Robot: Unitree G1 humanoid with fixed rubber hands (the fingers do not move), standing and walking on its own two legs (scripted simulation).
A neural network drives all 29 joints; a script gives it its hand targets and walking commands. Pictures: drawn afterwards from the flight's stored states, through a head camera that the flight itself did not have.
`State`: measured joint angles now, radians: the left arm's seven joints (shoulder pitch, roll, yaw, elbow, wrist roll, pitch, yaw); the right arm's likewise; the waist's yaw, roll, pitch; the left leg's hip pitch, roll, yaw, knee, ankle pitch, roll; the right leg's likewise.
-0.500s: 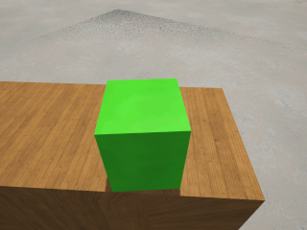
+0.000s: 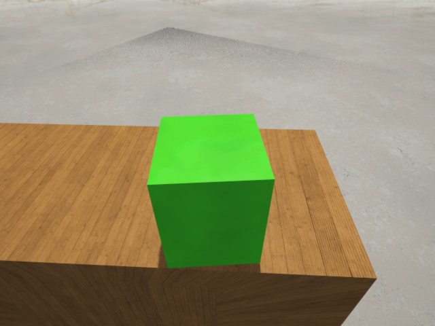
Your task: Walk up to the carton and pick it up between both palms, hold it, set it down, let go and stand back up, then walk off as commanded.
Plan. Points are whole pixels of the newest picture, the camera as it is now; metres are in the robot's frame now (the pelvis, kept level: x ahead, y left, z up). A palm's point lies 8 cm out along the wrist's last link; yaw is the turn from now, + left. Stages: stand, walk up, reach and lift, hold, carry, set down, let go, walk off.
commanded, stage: stand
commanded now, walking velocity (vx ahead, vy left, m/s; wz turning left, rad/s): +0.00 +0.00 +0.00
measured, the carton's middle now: (211, 190) +0.41 +0.06 +0.07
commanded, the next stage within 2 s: none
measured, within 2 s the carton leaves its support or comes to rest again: neither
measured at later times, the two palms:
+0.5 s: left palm out of the picture +0.01 +0.29 -0.12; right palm out of the picture +0.07 -0.28 -0.11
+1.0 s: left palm out of the picture +0.00 +0.29 -0.12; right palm out of the picture +0.05 -0.27 -0.12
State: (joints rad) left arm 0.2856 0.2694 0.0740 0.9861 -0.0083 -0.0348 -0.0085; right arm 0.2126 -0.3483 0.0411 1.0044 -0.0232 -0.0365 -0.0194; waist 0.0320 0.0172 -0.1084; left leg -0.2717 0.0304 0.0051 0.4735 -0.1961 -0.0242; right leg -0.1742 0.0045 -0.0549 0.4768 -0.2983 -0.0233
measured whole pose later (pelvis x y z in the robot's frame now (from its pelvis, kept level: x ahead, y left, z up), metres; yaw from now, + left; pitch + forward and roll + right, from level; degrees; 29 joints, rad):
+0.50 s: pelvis -0.01 +0.01 +0.00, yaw +0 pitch -1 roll -1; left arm 0.29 0.27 0.07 1.05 -0.01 -0.03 -0.01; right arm 0.21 -0.35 0.04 1.04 -0.02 -0.04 -0.02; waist 0.03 0.03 -0.09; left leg -0.27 0.03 0.01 0.47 -0.18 -0.01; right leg -0.16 0.00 -0.05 0.45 -0.27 -0.01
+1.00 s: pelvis -0.02 +0.01 +0.00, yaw +0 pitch -2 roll -1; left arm 0.29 0.27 0.07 1.07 -0.01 -0.03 -0.01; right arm 0.21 -0.35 0.04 1.05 -0.02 -0.03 -0.02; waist 0.03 0.03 -0.06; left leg -0.27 0.03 0.01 0.47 -0.17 -0.01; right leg -0.16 0.00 -0.05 0.44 -0.25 -0.01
